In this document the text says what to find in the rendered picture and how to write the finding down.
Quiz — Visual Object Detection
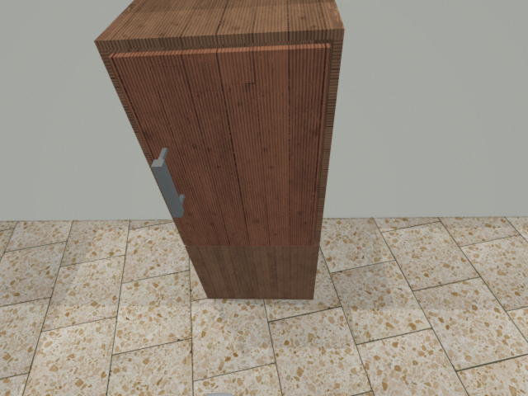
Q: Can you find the handle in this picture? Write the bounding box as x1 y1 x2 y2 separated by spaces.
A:
151 148 185 218

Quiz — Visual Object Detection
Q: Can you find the cupboard door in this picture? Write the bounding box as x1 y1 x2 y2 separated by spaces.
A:
107 43 332 246

